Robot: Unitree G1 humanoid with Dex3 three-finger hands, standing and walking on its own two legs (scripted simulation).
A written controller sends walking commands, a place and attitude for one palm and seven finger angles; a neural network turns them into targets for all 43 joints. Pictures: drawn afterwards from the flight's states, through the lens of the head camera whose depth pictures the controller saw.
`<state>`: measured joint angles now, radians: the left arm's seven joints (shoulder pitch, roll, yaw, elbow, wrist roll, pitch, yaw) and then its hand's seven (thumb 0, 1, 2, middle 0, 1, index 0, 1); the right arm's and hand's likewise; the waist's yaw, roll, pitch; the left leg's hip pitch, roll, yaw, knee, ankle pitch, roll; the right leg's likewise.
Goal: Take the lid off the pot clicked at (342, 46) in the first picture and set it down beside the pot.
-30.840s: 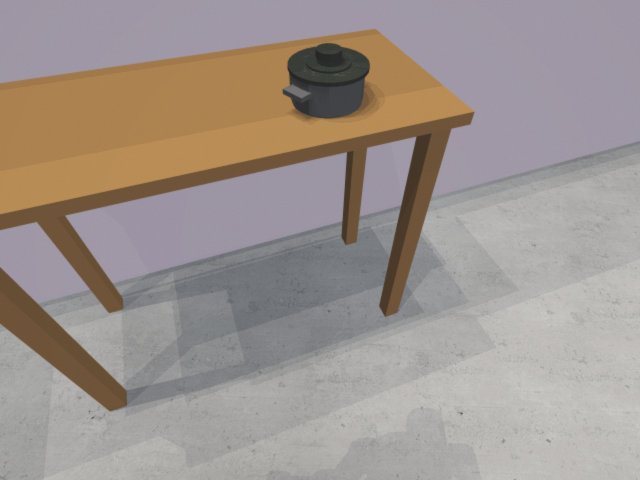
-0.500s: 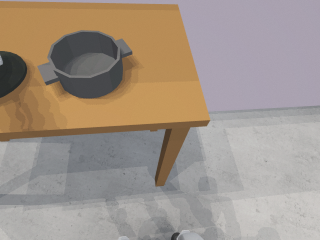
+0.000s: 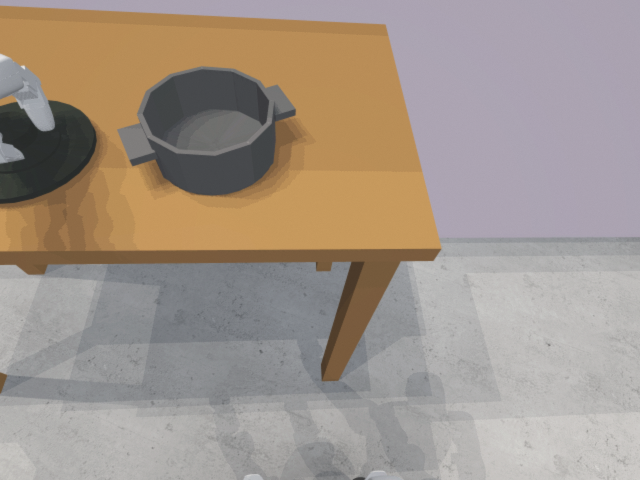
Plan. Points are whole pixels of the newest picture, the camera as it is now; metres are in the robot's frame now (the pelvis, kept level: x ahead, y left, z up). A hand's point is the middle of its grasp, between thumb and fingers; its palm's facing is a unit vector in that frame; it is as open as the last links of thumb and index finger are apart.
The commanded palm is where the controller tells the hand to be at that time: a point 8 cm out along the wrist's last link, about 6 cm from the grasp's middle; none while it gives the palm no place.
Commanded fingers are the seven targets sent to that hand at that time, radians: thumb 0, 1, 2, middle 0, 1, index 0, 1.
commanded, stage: open the fingers wide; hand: left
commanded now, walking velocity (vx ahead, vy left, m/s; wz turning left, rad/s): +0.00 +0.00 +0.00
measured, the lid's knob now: (9, 132) +0.50 +0.35 +0.12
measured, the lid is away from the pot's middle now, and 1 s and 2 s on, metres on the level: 0.23 0.22 0.22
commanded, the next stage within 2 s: raise the empty hand in 0.56 s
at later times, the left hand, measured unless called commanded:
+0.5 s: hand out of the picture +0.45 +0.34 +0.14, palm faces -0.40 -0.08 -0.91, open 10.8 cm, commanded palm +0.48 +0.33 +0.20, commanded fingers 0.00 -0.11 0.85 -0.44 -0.68 -0.44 -0.68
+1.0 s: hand out of the picture +0.45 +0.34 +0.17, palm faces -0.36 -0.09 -0.93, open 11.0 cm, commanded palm +0.48 +0.33 +0.24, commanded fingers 0.00 -0.11 0.84 -0.44 -0.68 -0.44 -0.68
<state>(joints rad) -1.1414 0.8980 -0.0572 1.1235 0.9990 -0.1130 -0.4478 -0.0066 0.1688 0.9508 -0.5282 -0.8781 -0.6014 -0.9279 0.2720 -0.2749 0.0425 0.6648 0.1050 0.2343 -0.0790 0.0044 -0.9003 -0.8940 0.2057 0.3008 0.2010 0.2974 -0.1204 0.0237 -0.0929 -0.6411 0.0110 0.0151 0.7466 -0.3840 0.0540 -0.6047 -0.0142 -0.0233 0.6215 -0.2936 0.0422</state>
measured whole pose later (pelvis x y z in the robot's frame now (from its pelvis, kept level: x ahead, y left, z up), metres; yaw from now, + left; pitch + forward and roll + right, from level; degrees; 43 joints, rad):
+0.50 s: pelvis -0.01 +0.00 +0.00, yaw +0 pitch +15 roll -3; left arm -1.10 0.89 -0.06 1.09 1.00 -0.13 -0.45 0.00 -0.09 0.85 -0.44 -0.68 -0.48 -0.70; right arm 0.31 -0.28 0.03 0.68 0.10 0.24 -0.08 0.01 -0.90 -0.89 0.21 0.30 0.20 0.30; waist -0.12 0.03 -0.09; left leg -0.63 0.01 0.01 0.73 -0.36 0.06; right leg -0.59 -0.02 -0.02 0.61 -0.27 0.04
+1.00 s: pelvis -0.01 +0.00 +0.01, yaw +0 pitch +13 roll -3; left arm -1.15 0.89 -0.08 1.11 0.99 -0.11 -0.47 0.00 -0.10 0.84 -0.45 -0.69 -0.46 -0.69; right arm 0.29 -0.28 0.04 0.68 0.10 0.22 -0.08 0.01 -0.90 -0.89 0.21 0.30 0.20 0.30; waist -0.11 0.03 -0.08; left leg -0.58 0.00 0.02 0.70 -0.35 0.06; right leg -0.55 -0.02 -0.02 0.57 -0.26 0.04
